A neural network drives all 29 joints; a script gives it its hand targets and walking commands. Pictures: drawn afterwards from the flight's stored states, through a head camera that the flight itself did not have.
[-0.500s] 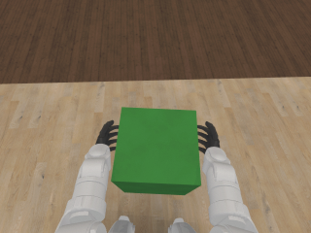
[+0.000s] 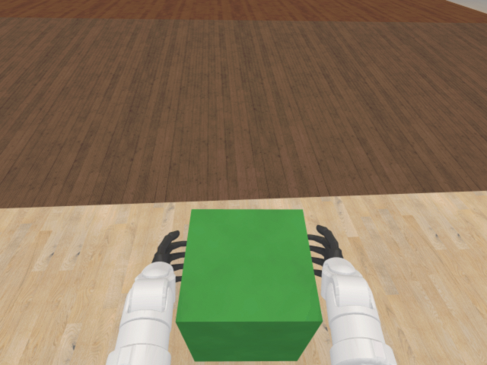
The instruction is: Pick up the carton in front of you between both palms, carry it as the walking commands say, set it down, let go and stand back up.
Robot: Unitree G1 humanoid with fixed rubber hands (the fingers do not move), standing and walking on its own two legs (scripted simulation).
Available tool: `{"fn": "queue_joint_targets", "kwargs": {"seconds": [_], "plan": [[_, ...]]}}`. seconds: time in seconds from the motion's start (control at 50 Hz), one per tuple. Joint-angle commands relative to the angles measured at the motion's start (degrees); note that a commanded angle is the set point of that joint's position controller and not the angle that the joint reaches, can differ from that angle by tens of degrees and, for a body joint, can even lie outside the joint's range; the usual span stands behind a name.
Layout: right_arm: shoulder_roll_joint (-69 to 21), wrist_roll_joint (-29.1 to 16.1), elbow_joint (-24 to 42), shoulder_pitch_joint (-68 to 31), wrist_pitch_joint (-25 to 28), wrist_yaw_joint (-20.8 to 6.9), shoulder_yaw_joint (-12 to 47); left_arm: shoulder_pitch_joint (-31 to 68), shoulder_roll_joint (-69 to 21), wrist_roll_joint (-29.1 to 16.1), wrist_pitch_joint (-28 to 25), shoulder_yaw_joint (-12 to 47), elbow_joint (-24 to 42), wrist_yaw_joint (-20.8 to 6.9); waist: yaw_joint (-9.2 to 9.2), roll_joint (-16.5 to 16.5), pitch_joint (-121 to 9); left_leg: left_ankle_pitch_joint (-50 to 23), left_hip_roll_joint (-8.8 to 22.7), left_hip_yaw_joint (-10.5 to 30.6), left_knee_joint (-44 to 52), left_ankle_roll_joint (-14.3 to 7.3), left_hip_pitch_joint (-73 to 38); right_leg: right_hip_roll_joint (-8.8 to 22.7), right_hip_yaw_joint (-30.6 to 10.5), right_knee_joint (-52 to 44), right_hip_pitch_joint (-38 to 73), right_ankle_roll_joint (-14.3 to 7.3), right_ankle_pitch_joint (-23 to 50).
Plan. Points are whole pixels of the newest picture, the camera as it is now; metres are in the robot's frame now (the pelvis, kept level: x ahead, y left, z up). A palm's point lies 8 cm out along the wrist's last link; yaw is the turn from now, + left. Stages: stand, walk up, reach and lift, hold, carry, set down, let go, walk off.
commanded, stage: reach and lift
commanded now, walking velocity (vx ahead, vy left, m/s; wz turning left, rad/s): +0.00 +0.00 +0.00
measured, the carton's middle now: (246, 288) +0.31 +0.00 -0.06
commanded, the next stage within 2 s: hold in 0.84 s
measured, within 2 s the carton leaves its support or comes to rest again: neither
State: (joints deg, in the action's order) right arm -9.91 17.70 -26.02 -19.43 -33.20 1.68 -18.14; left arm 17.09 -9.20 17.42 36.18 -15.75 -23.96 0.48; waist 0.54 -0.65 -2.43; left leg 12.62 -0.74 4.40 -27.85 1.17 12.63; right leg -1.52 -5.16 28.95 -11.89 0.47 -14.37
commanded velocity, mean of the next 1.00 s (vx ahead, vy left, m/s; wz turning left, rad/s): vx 0.00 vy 0.00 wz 0.00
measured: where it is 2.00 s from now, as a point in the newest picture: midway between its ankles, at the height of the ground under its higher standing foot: outside the picture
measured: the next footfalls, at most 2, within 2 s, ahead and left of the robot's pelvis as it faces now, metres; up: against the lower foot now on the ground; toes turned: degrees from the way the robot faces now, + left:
none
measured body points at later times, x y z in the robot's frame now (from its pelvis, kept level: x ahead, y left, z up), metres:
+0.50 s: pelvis +0.00 +0.01 +0.00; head -0.02 +0.01 +0.45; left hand +0.31 +0.16 +0.02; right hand +0.32 -0.14 +0.03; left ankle +0.03 +0.14 -0.74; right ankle +0.02 -0.13 -0.74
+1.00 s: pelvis +0.01 +0.00 +0.01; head -0.03 +0.00 +0.46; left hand +0.30 +0.15 +0.04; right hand +0.31 -0.15 +0.05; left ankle +0.03 +0.14 -0.74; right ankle +0.02 -0.13 -0.74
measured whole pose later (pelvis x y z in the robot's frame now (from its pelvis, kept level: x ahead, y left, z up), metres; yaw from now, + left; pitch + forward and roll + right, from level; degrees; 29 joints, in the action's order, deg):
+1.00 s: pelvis +0.01 +0.00 +0.01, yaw +0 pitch -6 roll +0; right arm -8.5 15.1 -13.6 -14.2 -41.0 1.5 -11.4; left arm 11.8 -8.0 14.4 43.7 -8.9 -11.7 1.6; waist -0.1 -0.4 -0.1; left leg 10.1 -0.6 4.7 -20.2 1.0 3.8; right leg -1.0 -5.1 20.7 -2.7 0.6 -11.6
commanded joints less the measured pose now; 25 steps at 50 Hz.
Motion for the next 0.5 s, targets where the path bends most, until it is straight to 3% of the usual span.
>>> {"fn": "queue_joint_targets", "kwargs": {"seconds": [0.0,0.16,0.48], "plan": [[-58.8,-12.9,-3.2,-28.7,0.2,-16.8,29.7,36.8,-54.5,-14.0,-3.7,29.9,3.2,-15.7,0.04,0.0,-10.8,-2.1,-4.5,-1.6,3.9,-1.8,-6.3,-3.2,0.7,-6.4,-0.4,-0.4,2.5],[-58.9,-13.5,-1.6,-32.2,0.6,-17.3,31.2,40.0,-56.3,-14.8,-3.9,31.9,4.6,-15.6,-0.24,0.5,-15.3,-3.4,-4.3,-1.5,3.9,-1.3,-8.6,-3.7,1.2,-5.9,1.6,-0.6,3.9],[-55.9,-13.9,2.8,-26.5,-1.3,-17.5,32.3,32.8,-55.8,-15.5,-1.5,32.9,8.3,-14.6,-0.21,1.1,-15.1,-12.2,-4.4,-0.8,6.4,-0.6,-12.9,-4.4,1.4,-7.9,5.2,-0.4,11.6]]}}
